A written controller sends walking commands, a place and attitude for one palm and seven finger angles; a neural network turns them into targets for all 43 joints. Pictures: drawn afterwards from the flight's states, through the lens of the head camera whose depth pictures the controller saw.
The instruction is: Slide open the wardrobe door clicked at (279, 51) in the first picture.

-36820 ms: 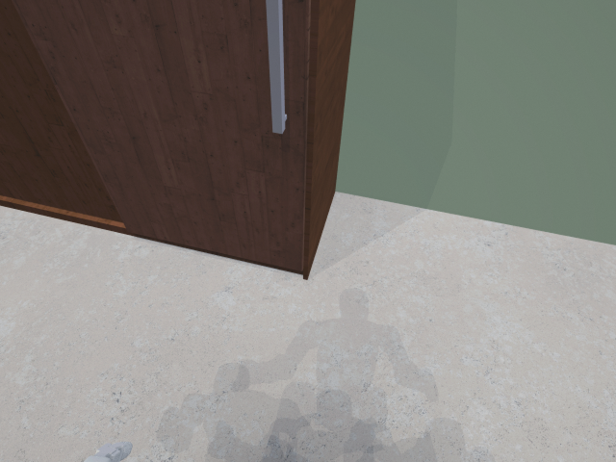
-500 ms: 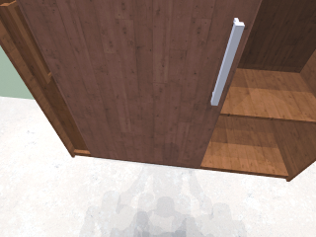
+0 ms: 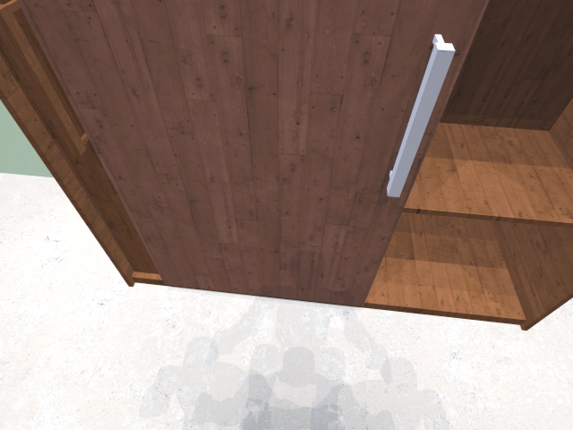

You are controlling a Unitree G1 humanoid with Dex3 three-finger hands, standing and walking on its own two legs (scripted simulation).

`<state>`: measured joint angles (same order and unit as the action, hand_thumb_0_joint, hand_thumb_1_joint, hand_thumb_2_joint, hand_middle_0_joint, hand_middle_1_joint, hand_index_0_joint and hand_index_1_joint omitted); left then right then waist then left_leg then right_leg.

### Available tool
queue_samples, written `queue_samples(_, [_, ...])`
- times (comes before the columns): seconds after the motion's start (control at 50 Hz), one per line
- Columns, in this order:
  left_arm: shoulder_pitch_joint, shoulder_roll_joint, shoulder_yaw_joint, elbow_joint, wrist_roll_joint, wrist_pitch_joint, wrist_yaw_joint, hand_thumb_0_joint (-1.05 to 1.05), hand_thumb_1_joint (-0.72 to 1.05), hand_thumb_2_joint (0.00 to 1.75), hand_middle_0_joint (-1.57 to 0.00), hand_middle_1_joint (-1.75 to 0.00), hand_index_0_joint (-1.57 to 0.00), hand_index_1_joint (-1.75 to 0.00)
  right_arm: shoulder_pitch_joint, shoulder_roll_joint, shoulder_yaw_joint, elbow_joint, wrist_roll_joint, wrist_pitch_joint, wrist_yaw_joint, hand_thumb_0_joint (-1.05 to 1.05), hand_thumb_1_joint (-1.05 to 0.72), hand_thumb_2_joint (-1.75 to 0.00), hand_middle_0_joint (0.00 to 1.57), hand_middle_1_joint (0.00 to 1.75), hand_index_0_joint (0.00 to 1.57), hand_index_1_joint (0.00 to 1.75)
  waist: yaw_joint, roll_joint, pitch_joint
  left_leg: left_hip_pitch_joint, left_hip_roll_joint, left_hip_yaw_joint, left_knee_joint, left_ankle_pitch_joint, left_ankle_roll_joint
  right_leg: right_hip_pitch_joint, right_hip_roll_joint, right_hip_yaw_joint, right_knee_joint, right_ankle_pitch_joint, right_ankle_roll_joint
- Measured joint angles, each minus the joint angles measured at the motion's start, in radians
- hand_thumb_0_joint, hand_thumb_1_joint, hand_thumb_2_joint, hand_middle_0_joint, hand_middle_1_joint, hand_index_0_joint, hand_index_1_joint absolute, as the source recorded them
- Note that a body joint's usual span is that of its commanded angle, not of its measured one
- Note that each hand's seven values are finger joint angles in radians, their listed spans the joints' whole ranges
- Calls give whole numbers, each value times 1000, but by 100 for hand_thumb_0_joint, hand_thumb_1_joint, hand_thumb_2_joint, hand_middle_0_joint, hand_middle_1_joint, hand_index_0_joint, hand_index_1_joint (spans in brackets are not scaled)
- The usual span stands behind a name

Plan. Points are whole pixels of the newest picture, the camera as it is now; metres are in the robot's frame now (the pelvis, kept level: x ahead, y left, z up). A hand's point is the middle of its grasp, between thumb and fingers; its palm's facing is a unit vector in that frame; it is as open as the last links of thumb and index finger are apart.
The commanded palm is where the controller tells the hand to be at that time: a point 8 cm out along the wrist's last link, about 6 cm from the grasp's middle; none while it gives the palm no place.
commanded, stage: look to check the result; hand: right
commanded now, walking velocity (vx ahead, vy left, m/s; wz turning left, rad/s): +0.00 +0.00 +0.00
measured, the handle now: (412, 126) +0.63 -0.20 +0.09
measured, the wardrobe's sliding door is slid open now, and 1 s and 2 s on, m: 0.60 0.60 0.60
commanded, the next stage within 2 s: stand and wait in 0.30 s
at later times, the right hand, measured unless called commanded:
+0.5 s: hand out of the picture +0.09 -0.22 -0.16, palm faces -0.05 +0.95 -0.31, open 7.3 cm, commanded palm none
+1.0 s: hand out of the picture +0.09 -0.21 -0.16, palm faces -0.05 +0.95 -0.32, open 7.3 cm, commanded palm none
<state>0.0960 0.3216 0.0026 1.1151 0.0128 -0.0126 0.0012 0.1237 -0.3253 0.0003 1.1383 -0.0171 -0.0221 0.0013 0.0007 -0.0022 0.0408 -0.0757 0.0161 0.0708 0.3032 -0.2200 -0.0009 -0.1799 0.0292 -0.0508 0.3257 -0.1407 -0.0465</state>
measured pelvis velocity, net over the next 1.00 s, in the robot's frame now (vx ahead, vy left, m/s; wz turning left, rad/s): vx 0.02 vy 0.02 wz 0.02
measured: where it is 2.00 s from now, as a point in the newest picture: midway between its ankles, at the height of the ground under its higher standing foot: outside the picture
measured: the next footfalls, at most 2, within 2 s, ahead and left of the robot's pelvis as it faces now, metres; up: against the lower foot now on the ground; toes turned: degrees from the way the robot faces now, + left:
none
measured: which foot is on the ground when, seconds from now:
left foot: down 0.00-1.00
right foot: down 0.00-1.00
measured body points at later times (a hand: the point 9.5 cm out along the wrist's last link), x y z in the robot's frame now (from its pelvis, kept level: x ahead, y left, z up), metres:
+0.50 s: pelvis +0.02 +0.01 +0.00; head +0.03 +0.01 +0.45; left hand +0.09 +0.31 -0.13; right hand +0.09 -0.27 -0.14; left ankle -0.04 +0.12 -0.75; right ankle +0.02 -0.09 -0.75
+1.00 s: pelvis +0.02 +0.02 +0.00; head +0.03 +0.02 +0.45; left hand +0.08 +0.32 -0.14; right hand +0.09 -0.26 -0.14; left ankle -0.04 +0.12 -0.75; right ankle +0.02 -0.09 -0.75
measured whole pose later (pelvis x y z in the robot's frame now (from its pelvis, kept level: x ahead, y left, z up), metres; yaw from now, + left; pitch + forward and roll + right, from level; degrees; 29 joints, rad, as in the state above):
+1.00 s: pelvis +0.02 +0.02 +0.00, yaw +1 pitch -1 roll +0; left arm 0.10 0.32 0.00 1.13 0.01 -0.01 0.01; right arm 0.12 -0.32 0.00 1.14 -0.01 -0.02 0.00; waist 0.01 0.00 0.05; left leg -0.02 -0.02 0.06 0.27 -0.22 0.03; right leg -0.13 0.00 -0.06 0.30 -0.16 -0.01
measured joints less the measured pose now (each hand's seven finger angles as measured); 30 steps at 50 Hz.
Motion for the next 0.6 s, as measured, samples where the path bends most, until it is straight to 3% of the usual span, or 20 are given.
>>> queue_samples(0.6, [2, 2, -4, 11, -2, 3, 4, 1, 91, 89, -21, -30, -20, -30, -10, 8, 4, -6, 2, -3, -4, 0, -91, -90, 20, 30, 21, 30, 5, 11, 2, 43, -18, -6, -30, -10, 19, 42, -17, -3, -20, -16, 23])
